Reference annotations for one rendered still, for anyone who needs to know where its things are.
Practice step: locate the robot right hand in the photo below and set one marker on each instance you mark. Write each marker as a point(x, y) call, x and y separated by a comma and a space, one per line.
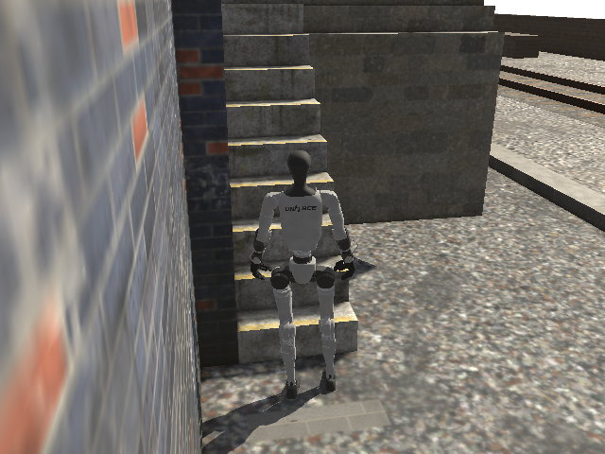
point(340, 266)

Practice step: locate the left robot upper arm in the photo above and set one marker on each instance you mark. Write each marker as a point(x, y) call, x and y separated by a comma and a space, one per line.
point(271, 201)

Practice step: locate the robot left shin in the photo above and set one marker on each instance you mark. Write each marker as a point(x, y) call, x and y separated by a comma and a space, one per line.
point(288, 352)

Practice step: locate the robot left hand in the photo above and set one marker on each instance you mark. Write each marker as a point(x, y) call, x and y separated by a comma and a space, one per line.
point(264, 266)

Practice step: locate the right robot forearm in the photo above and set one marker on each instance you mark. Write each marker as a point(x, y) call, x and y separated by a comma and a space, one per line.
point(345, 248)

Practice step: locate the robot right foot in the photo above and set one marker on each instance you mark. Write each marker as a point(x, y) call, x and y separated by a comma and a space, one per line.
point(330, 383)

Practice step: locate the right robot upper arm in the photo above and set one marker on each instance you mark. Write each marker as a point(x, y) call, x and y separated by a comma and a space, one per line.
point(330, 200)

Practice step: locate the left robot forearm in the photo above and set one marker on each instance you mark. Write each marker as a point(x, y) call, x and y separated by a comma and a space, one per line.
point(258, 250)

